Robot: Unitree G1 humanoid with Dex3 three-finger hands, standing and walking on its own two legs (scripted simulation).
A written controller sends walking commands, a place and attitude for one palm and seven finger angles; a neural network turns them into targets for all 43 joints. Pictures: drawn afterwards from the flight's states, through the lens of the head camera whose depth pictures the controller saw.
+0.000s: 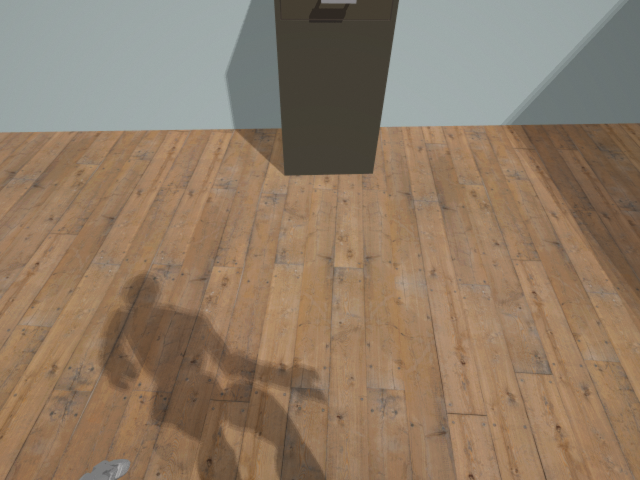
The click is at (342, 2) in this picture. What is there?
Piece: drawer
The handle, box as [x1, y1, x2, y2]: [321, 0, 356, 3]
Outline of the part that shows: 321,2 355,3 356,0 321,0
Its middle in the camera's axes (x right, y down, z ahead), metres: +0.06 -0.86 +1.38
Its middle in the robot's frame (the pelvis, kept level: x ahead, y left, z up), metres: +1.62 +0.02 +0.05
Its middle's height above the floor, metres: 0.82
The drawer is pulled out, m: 0.00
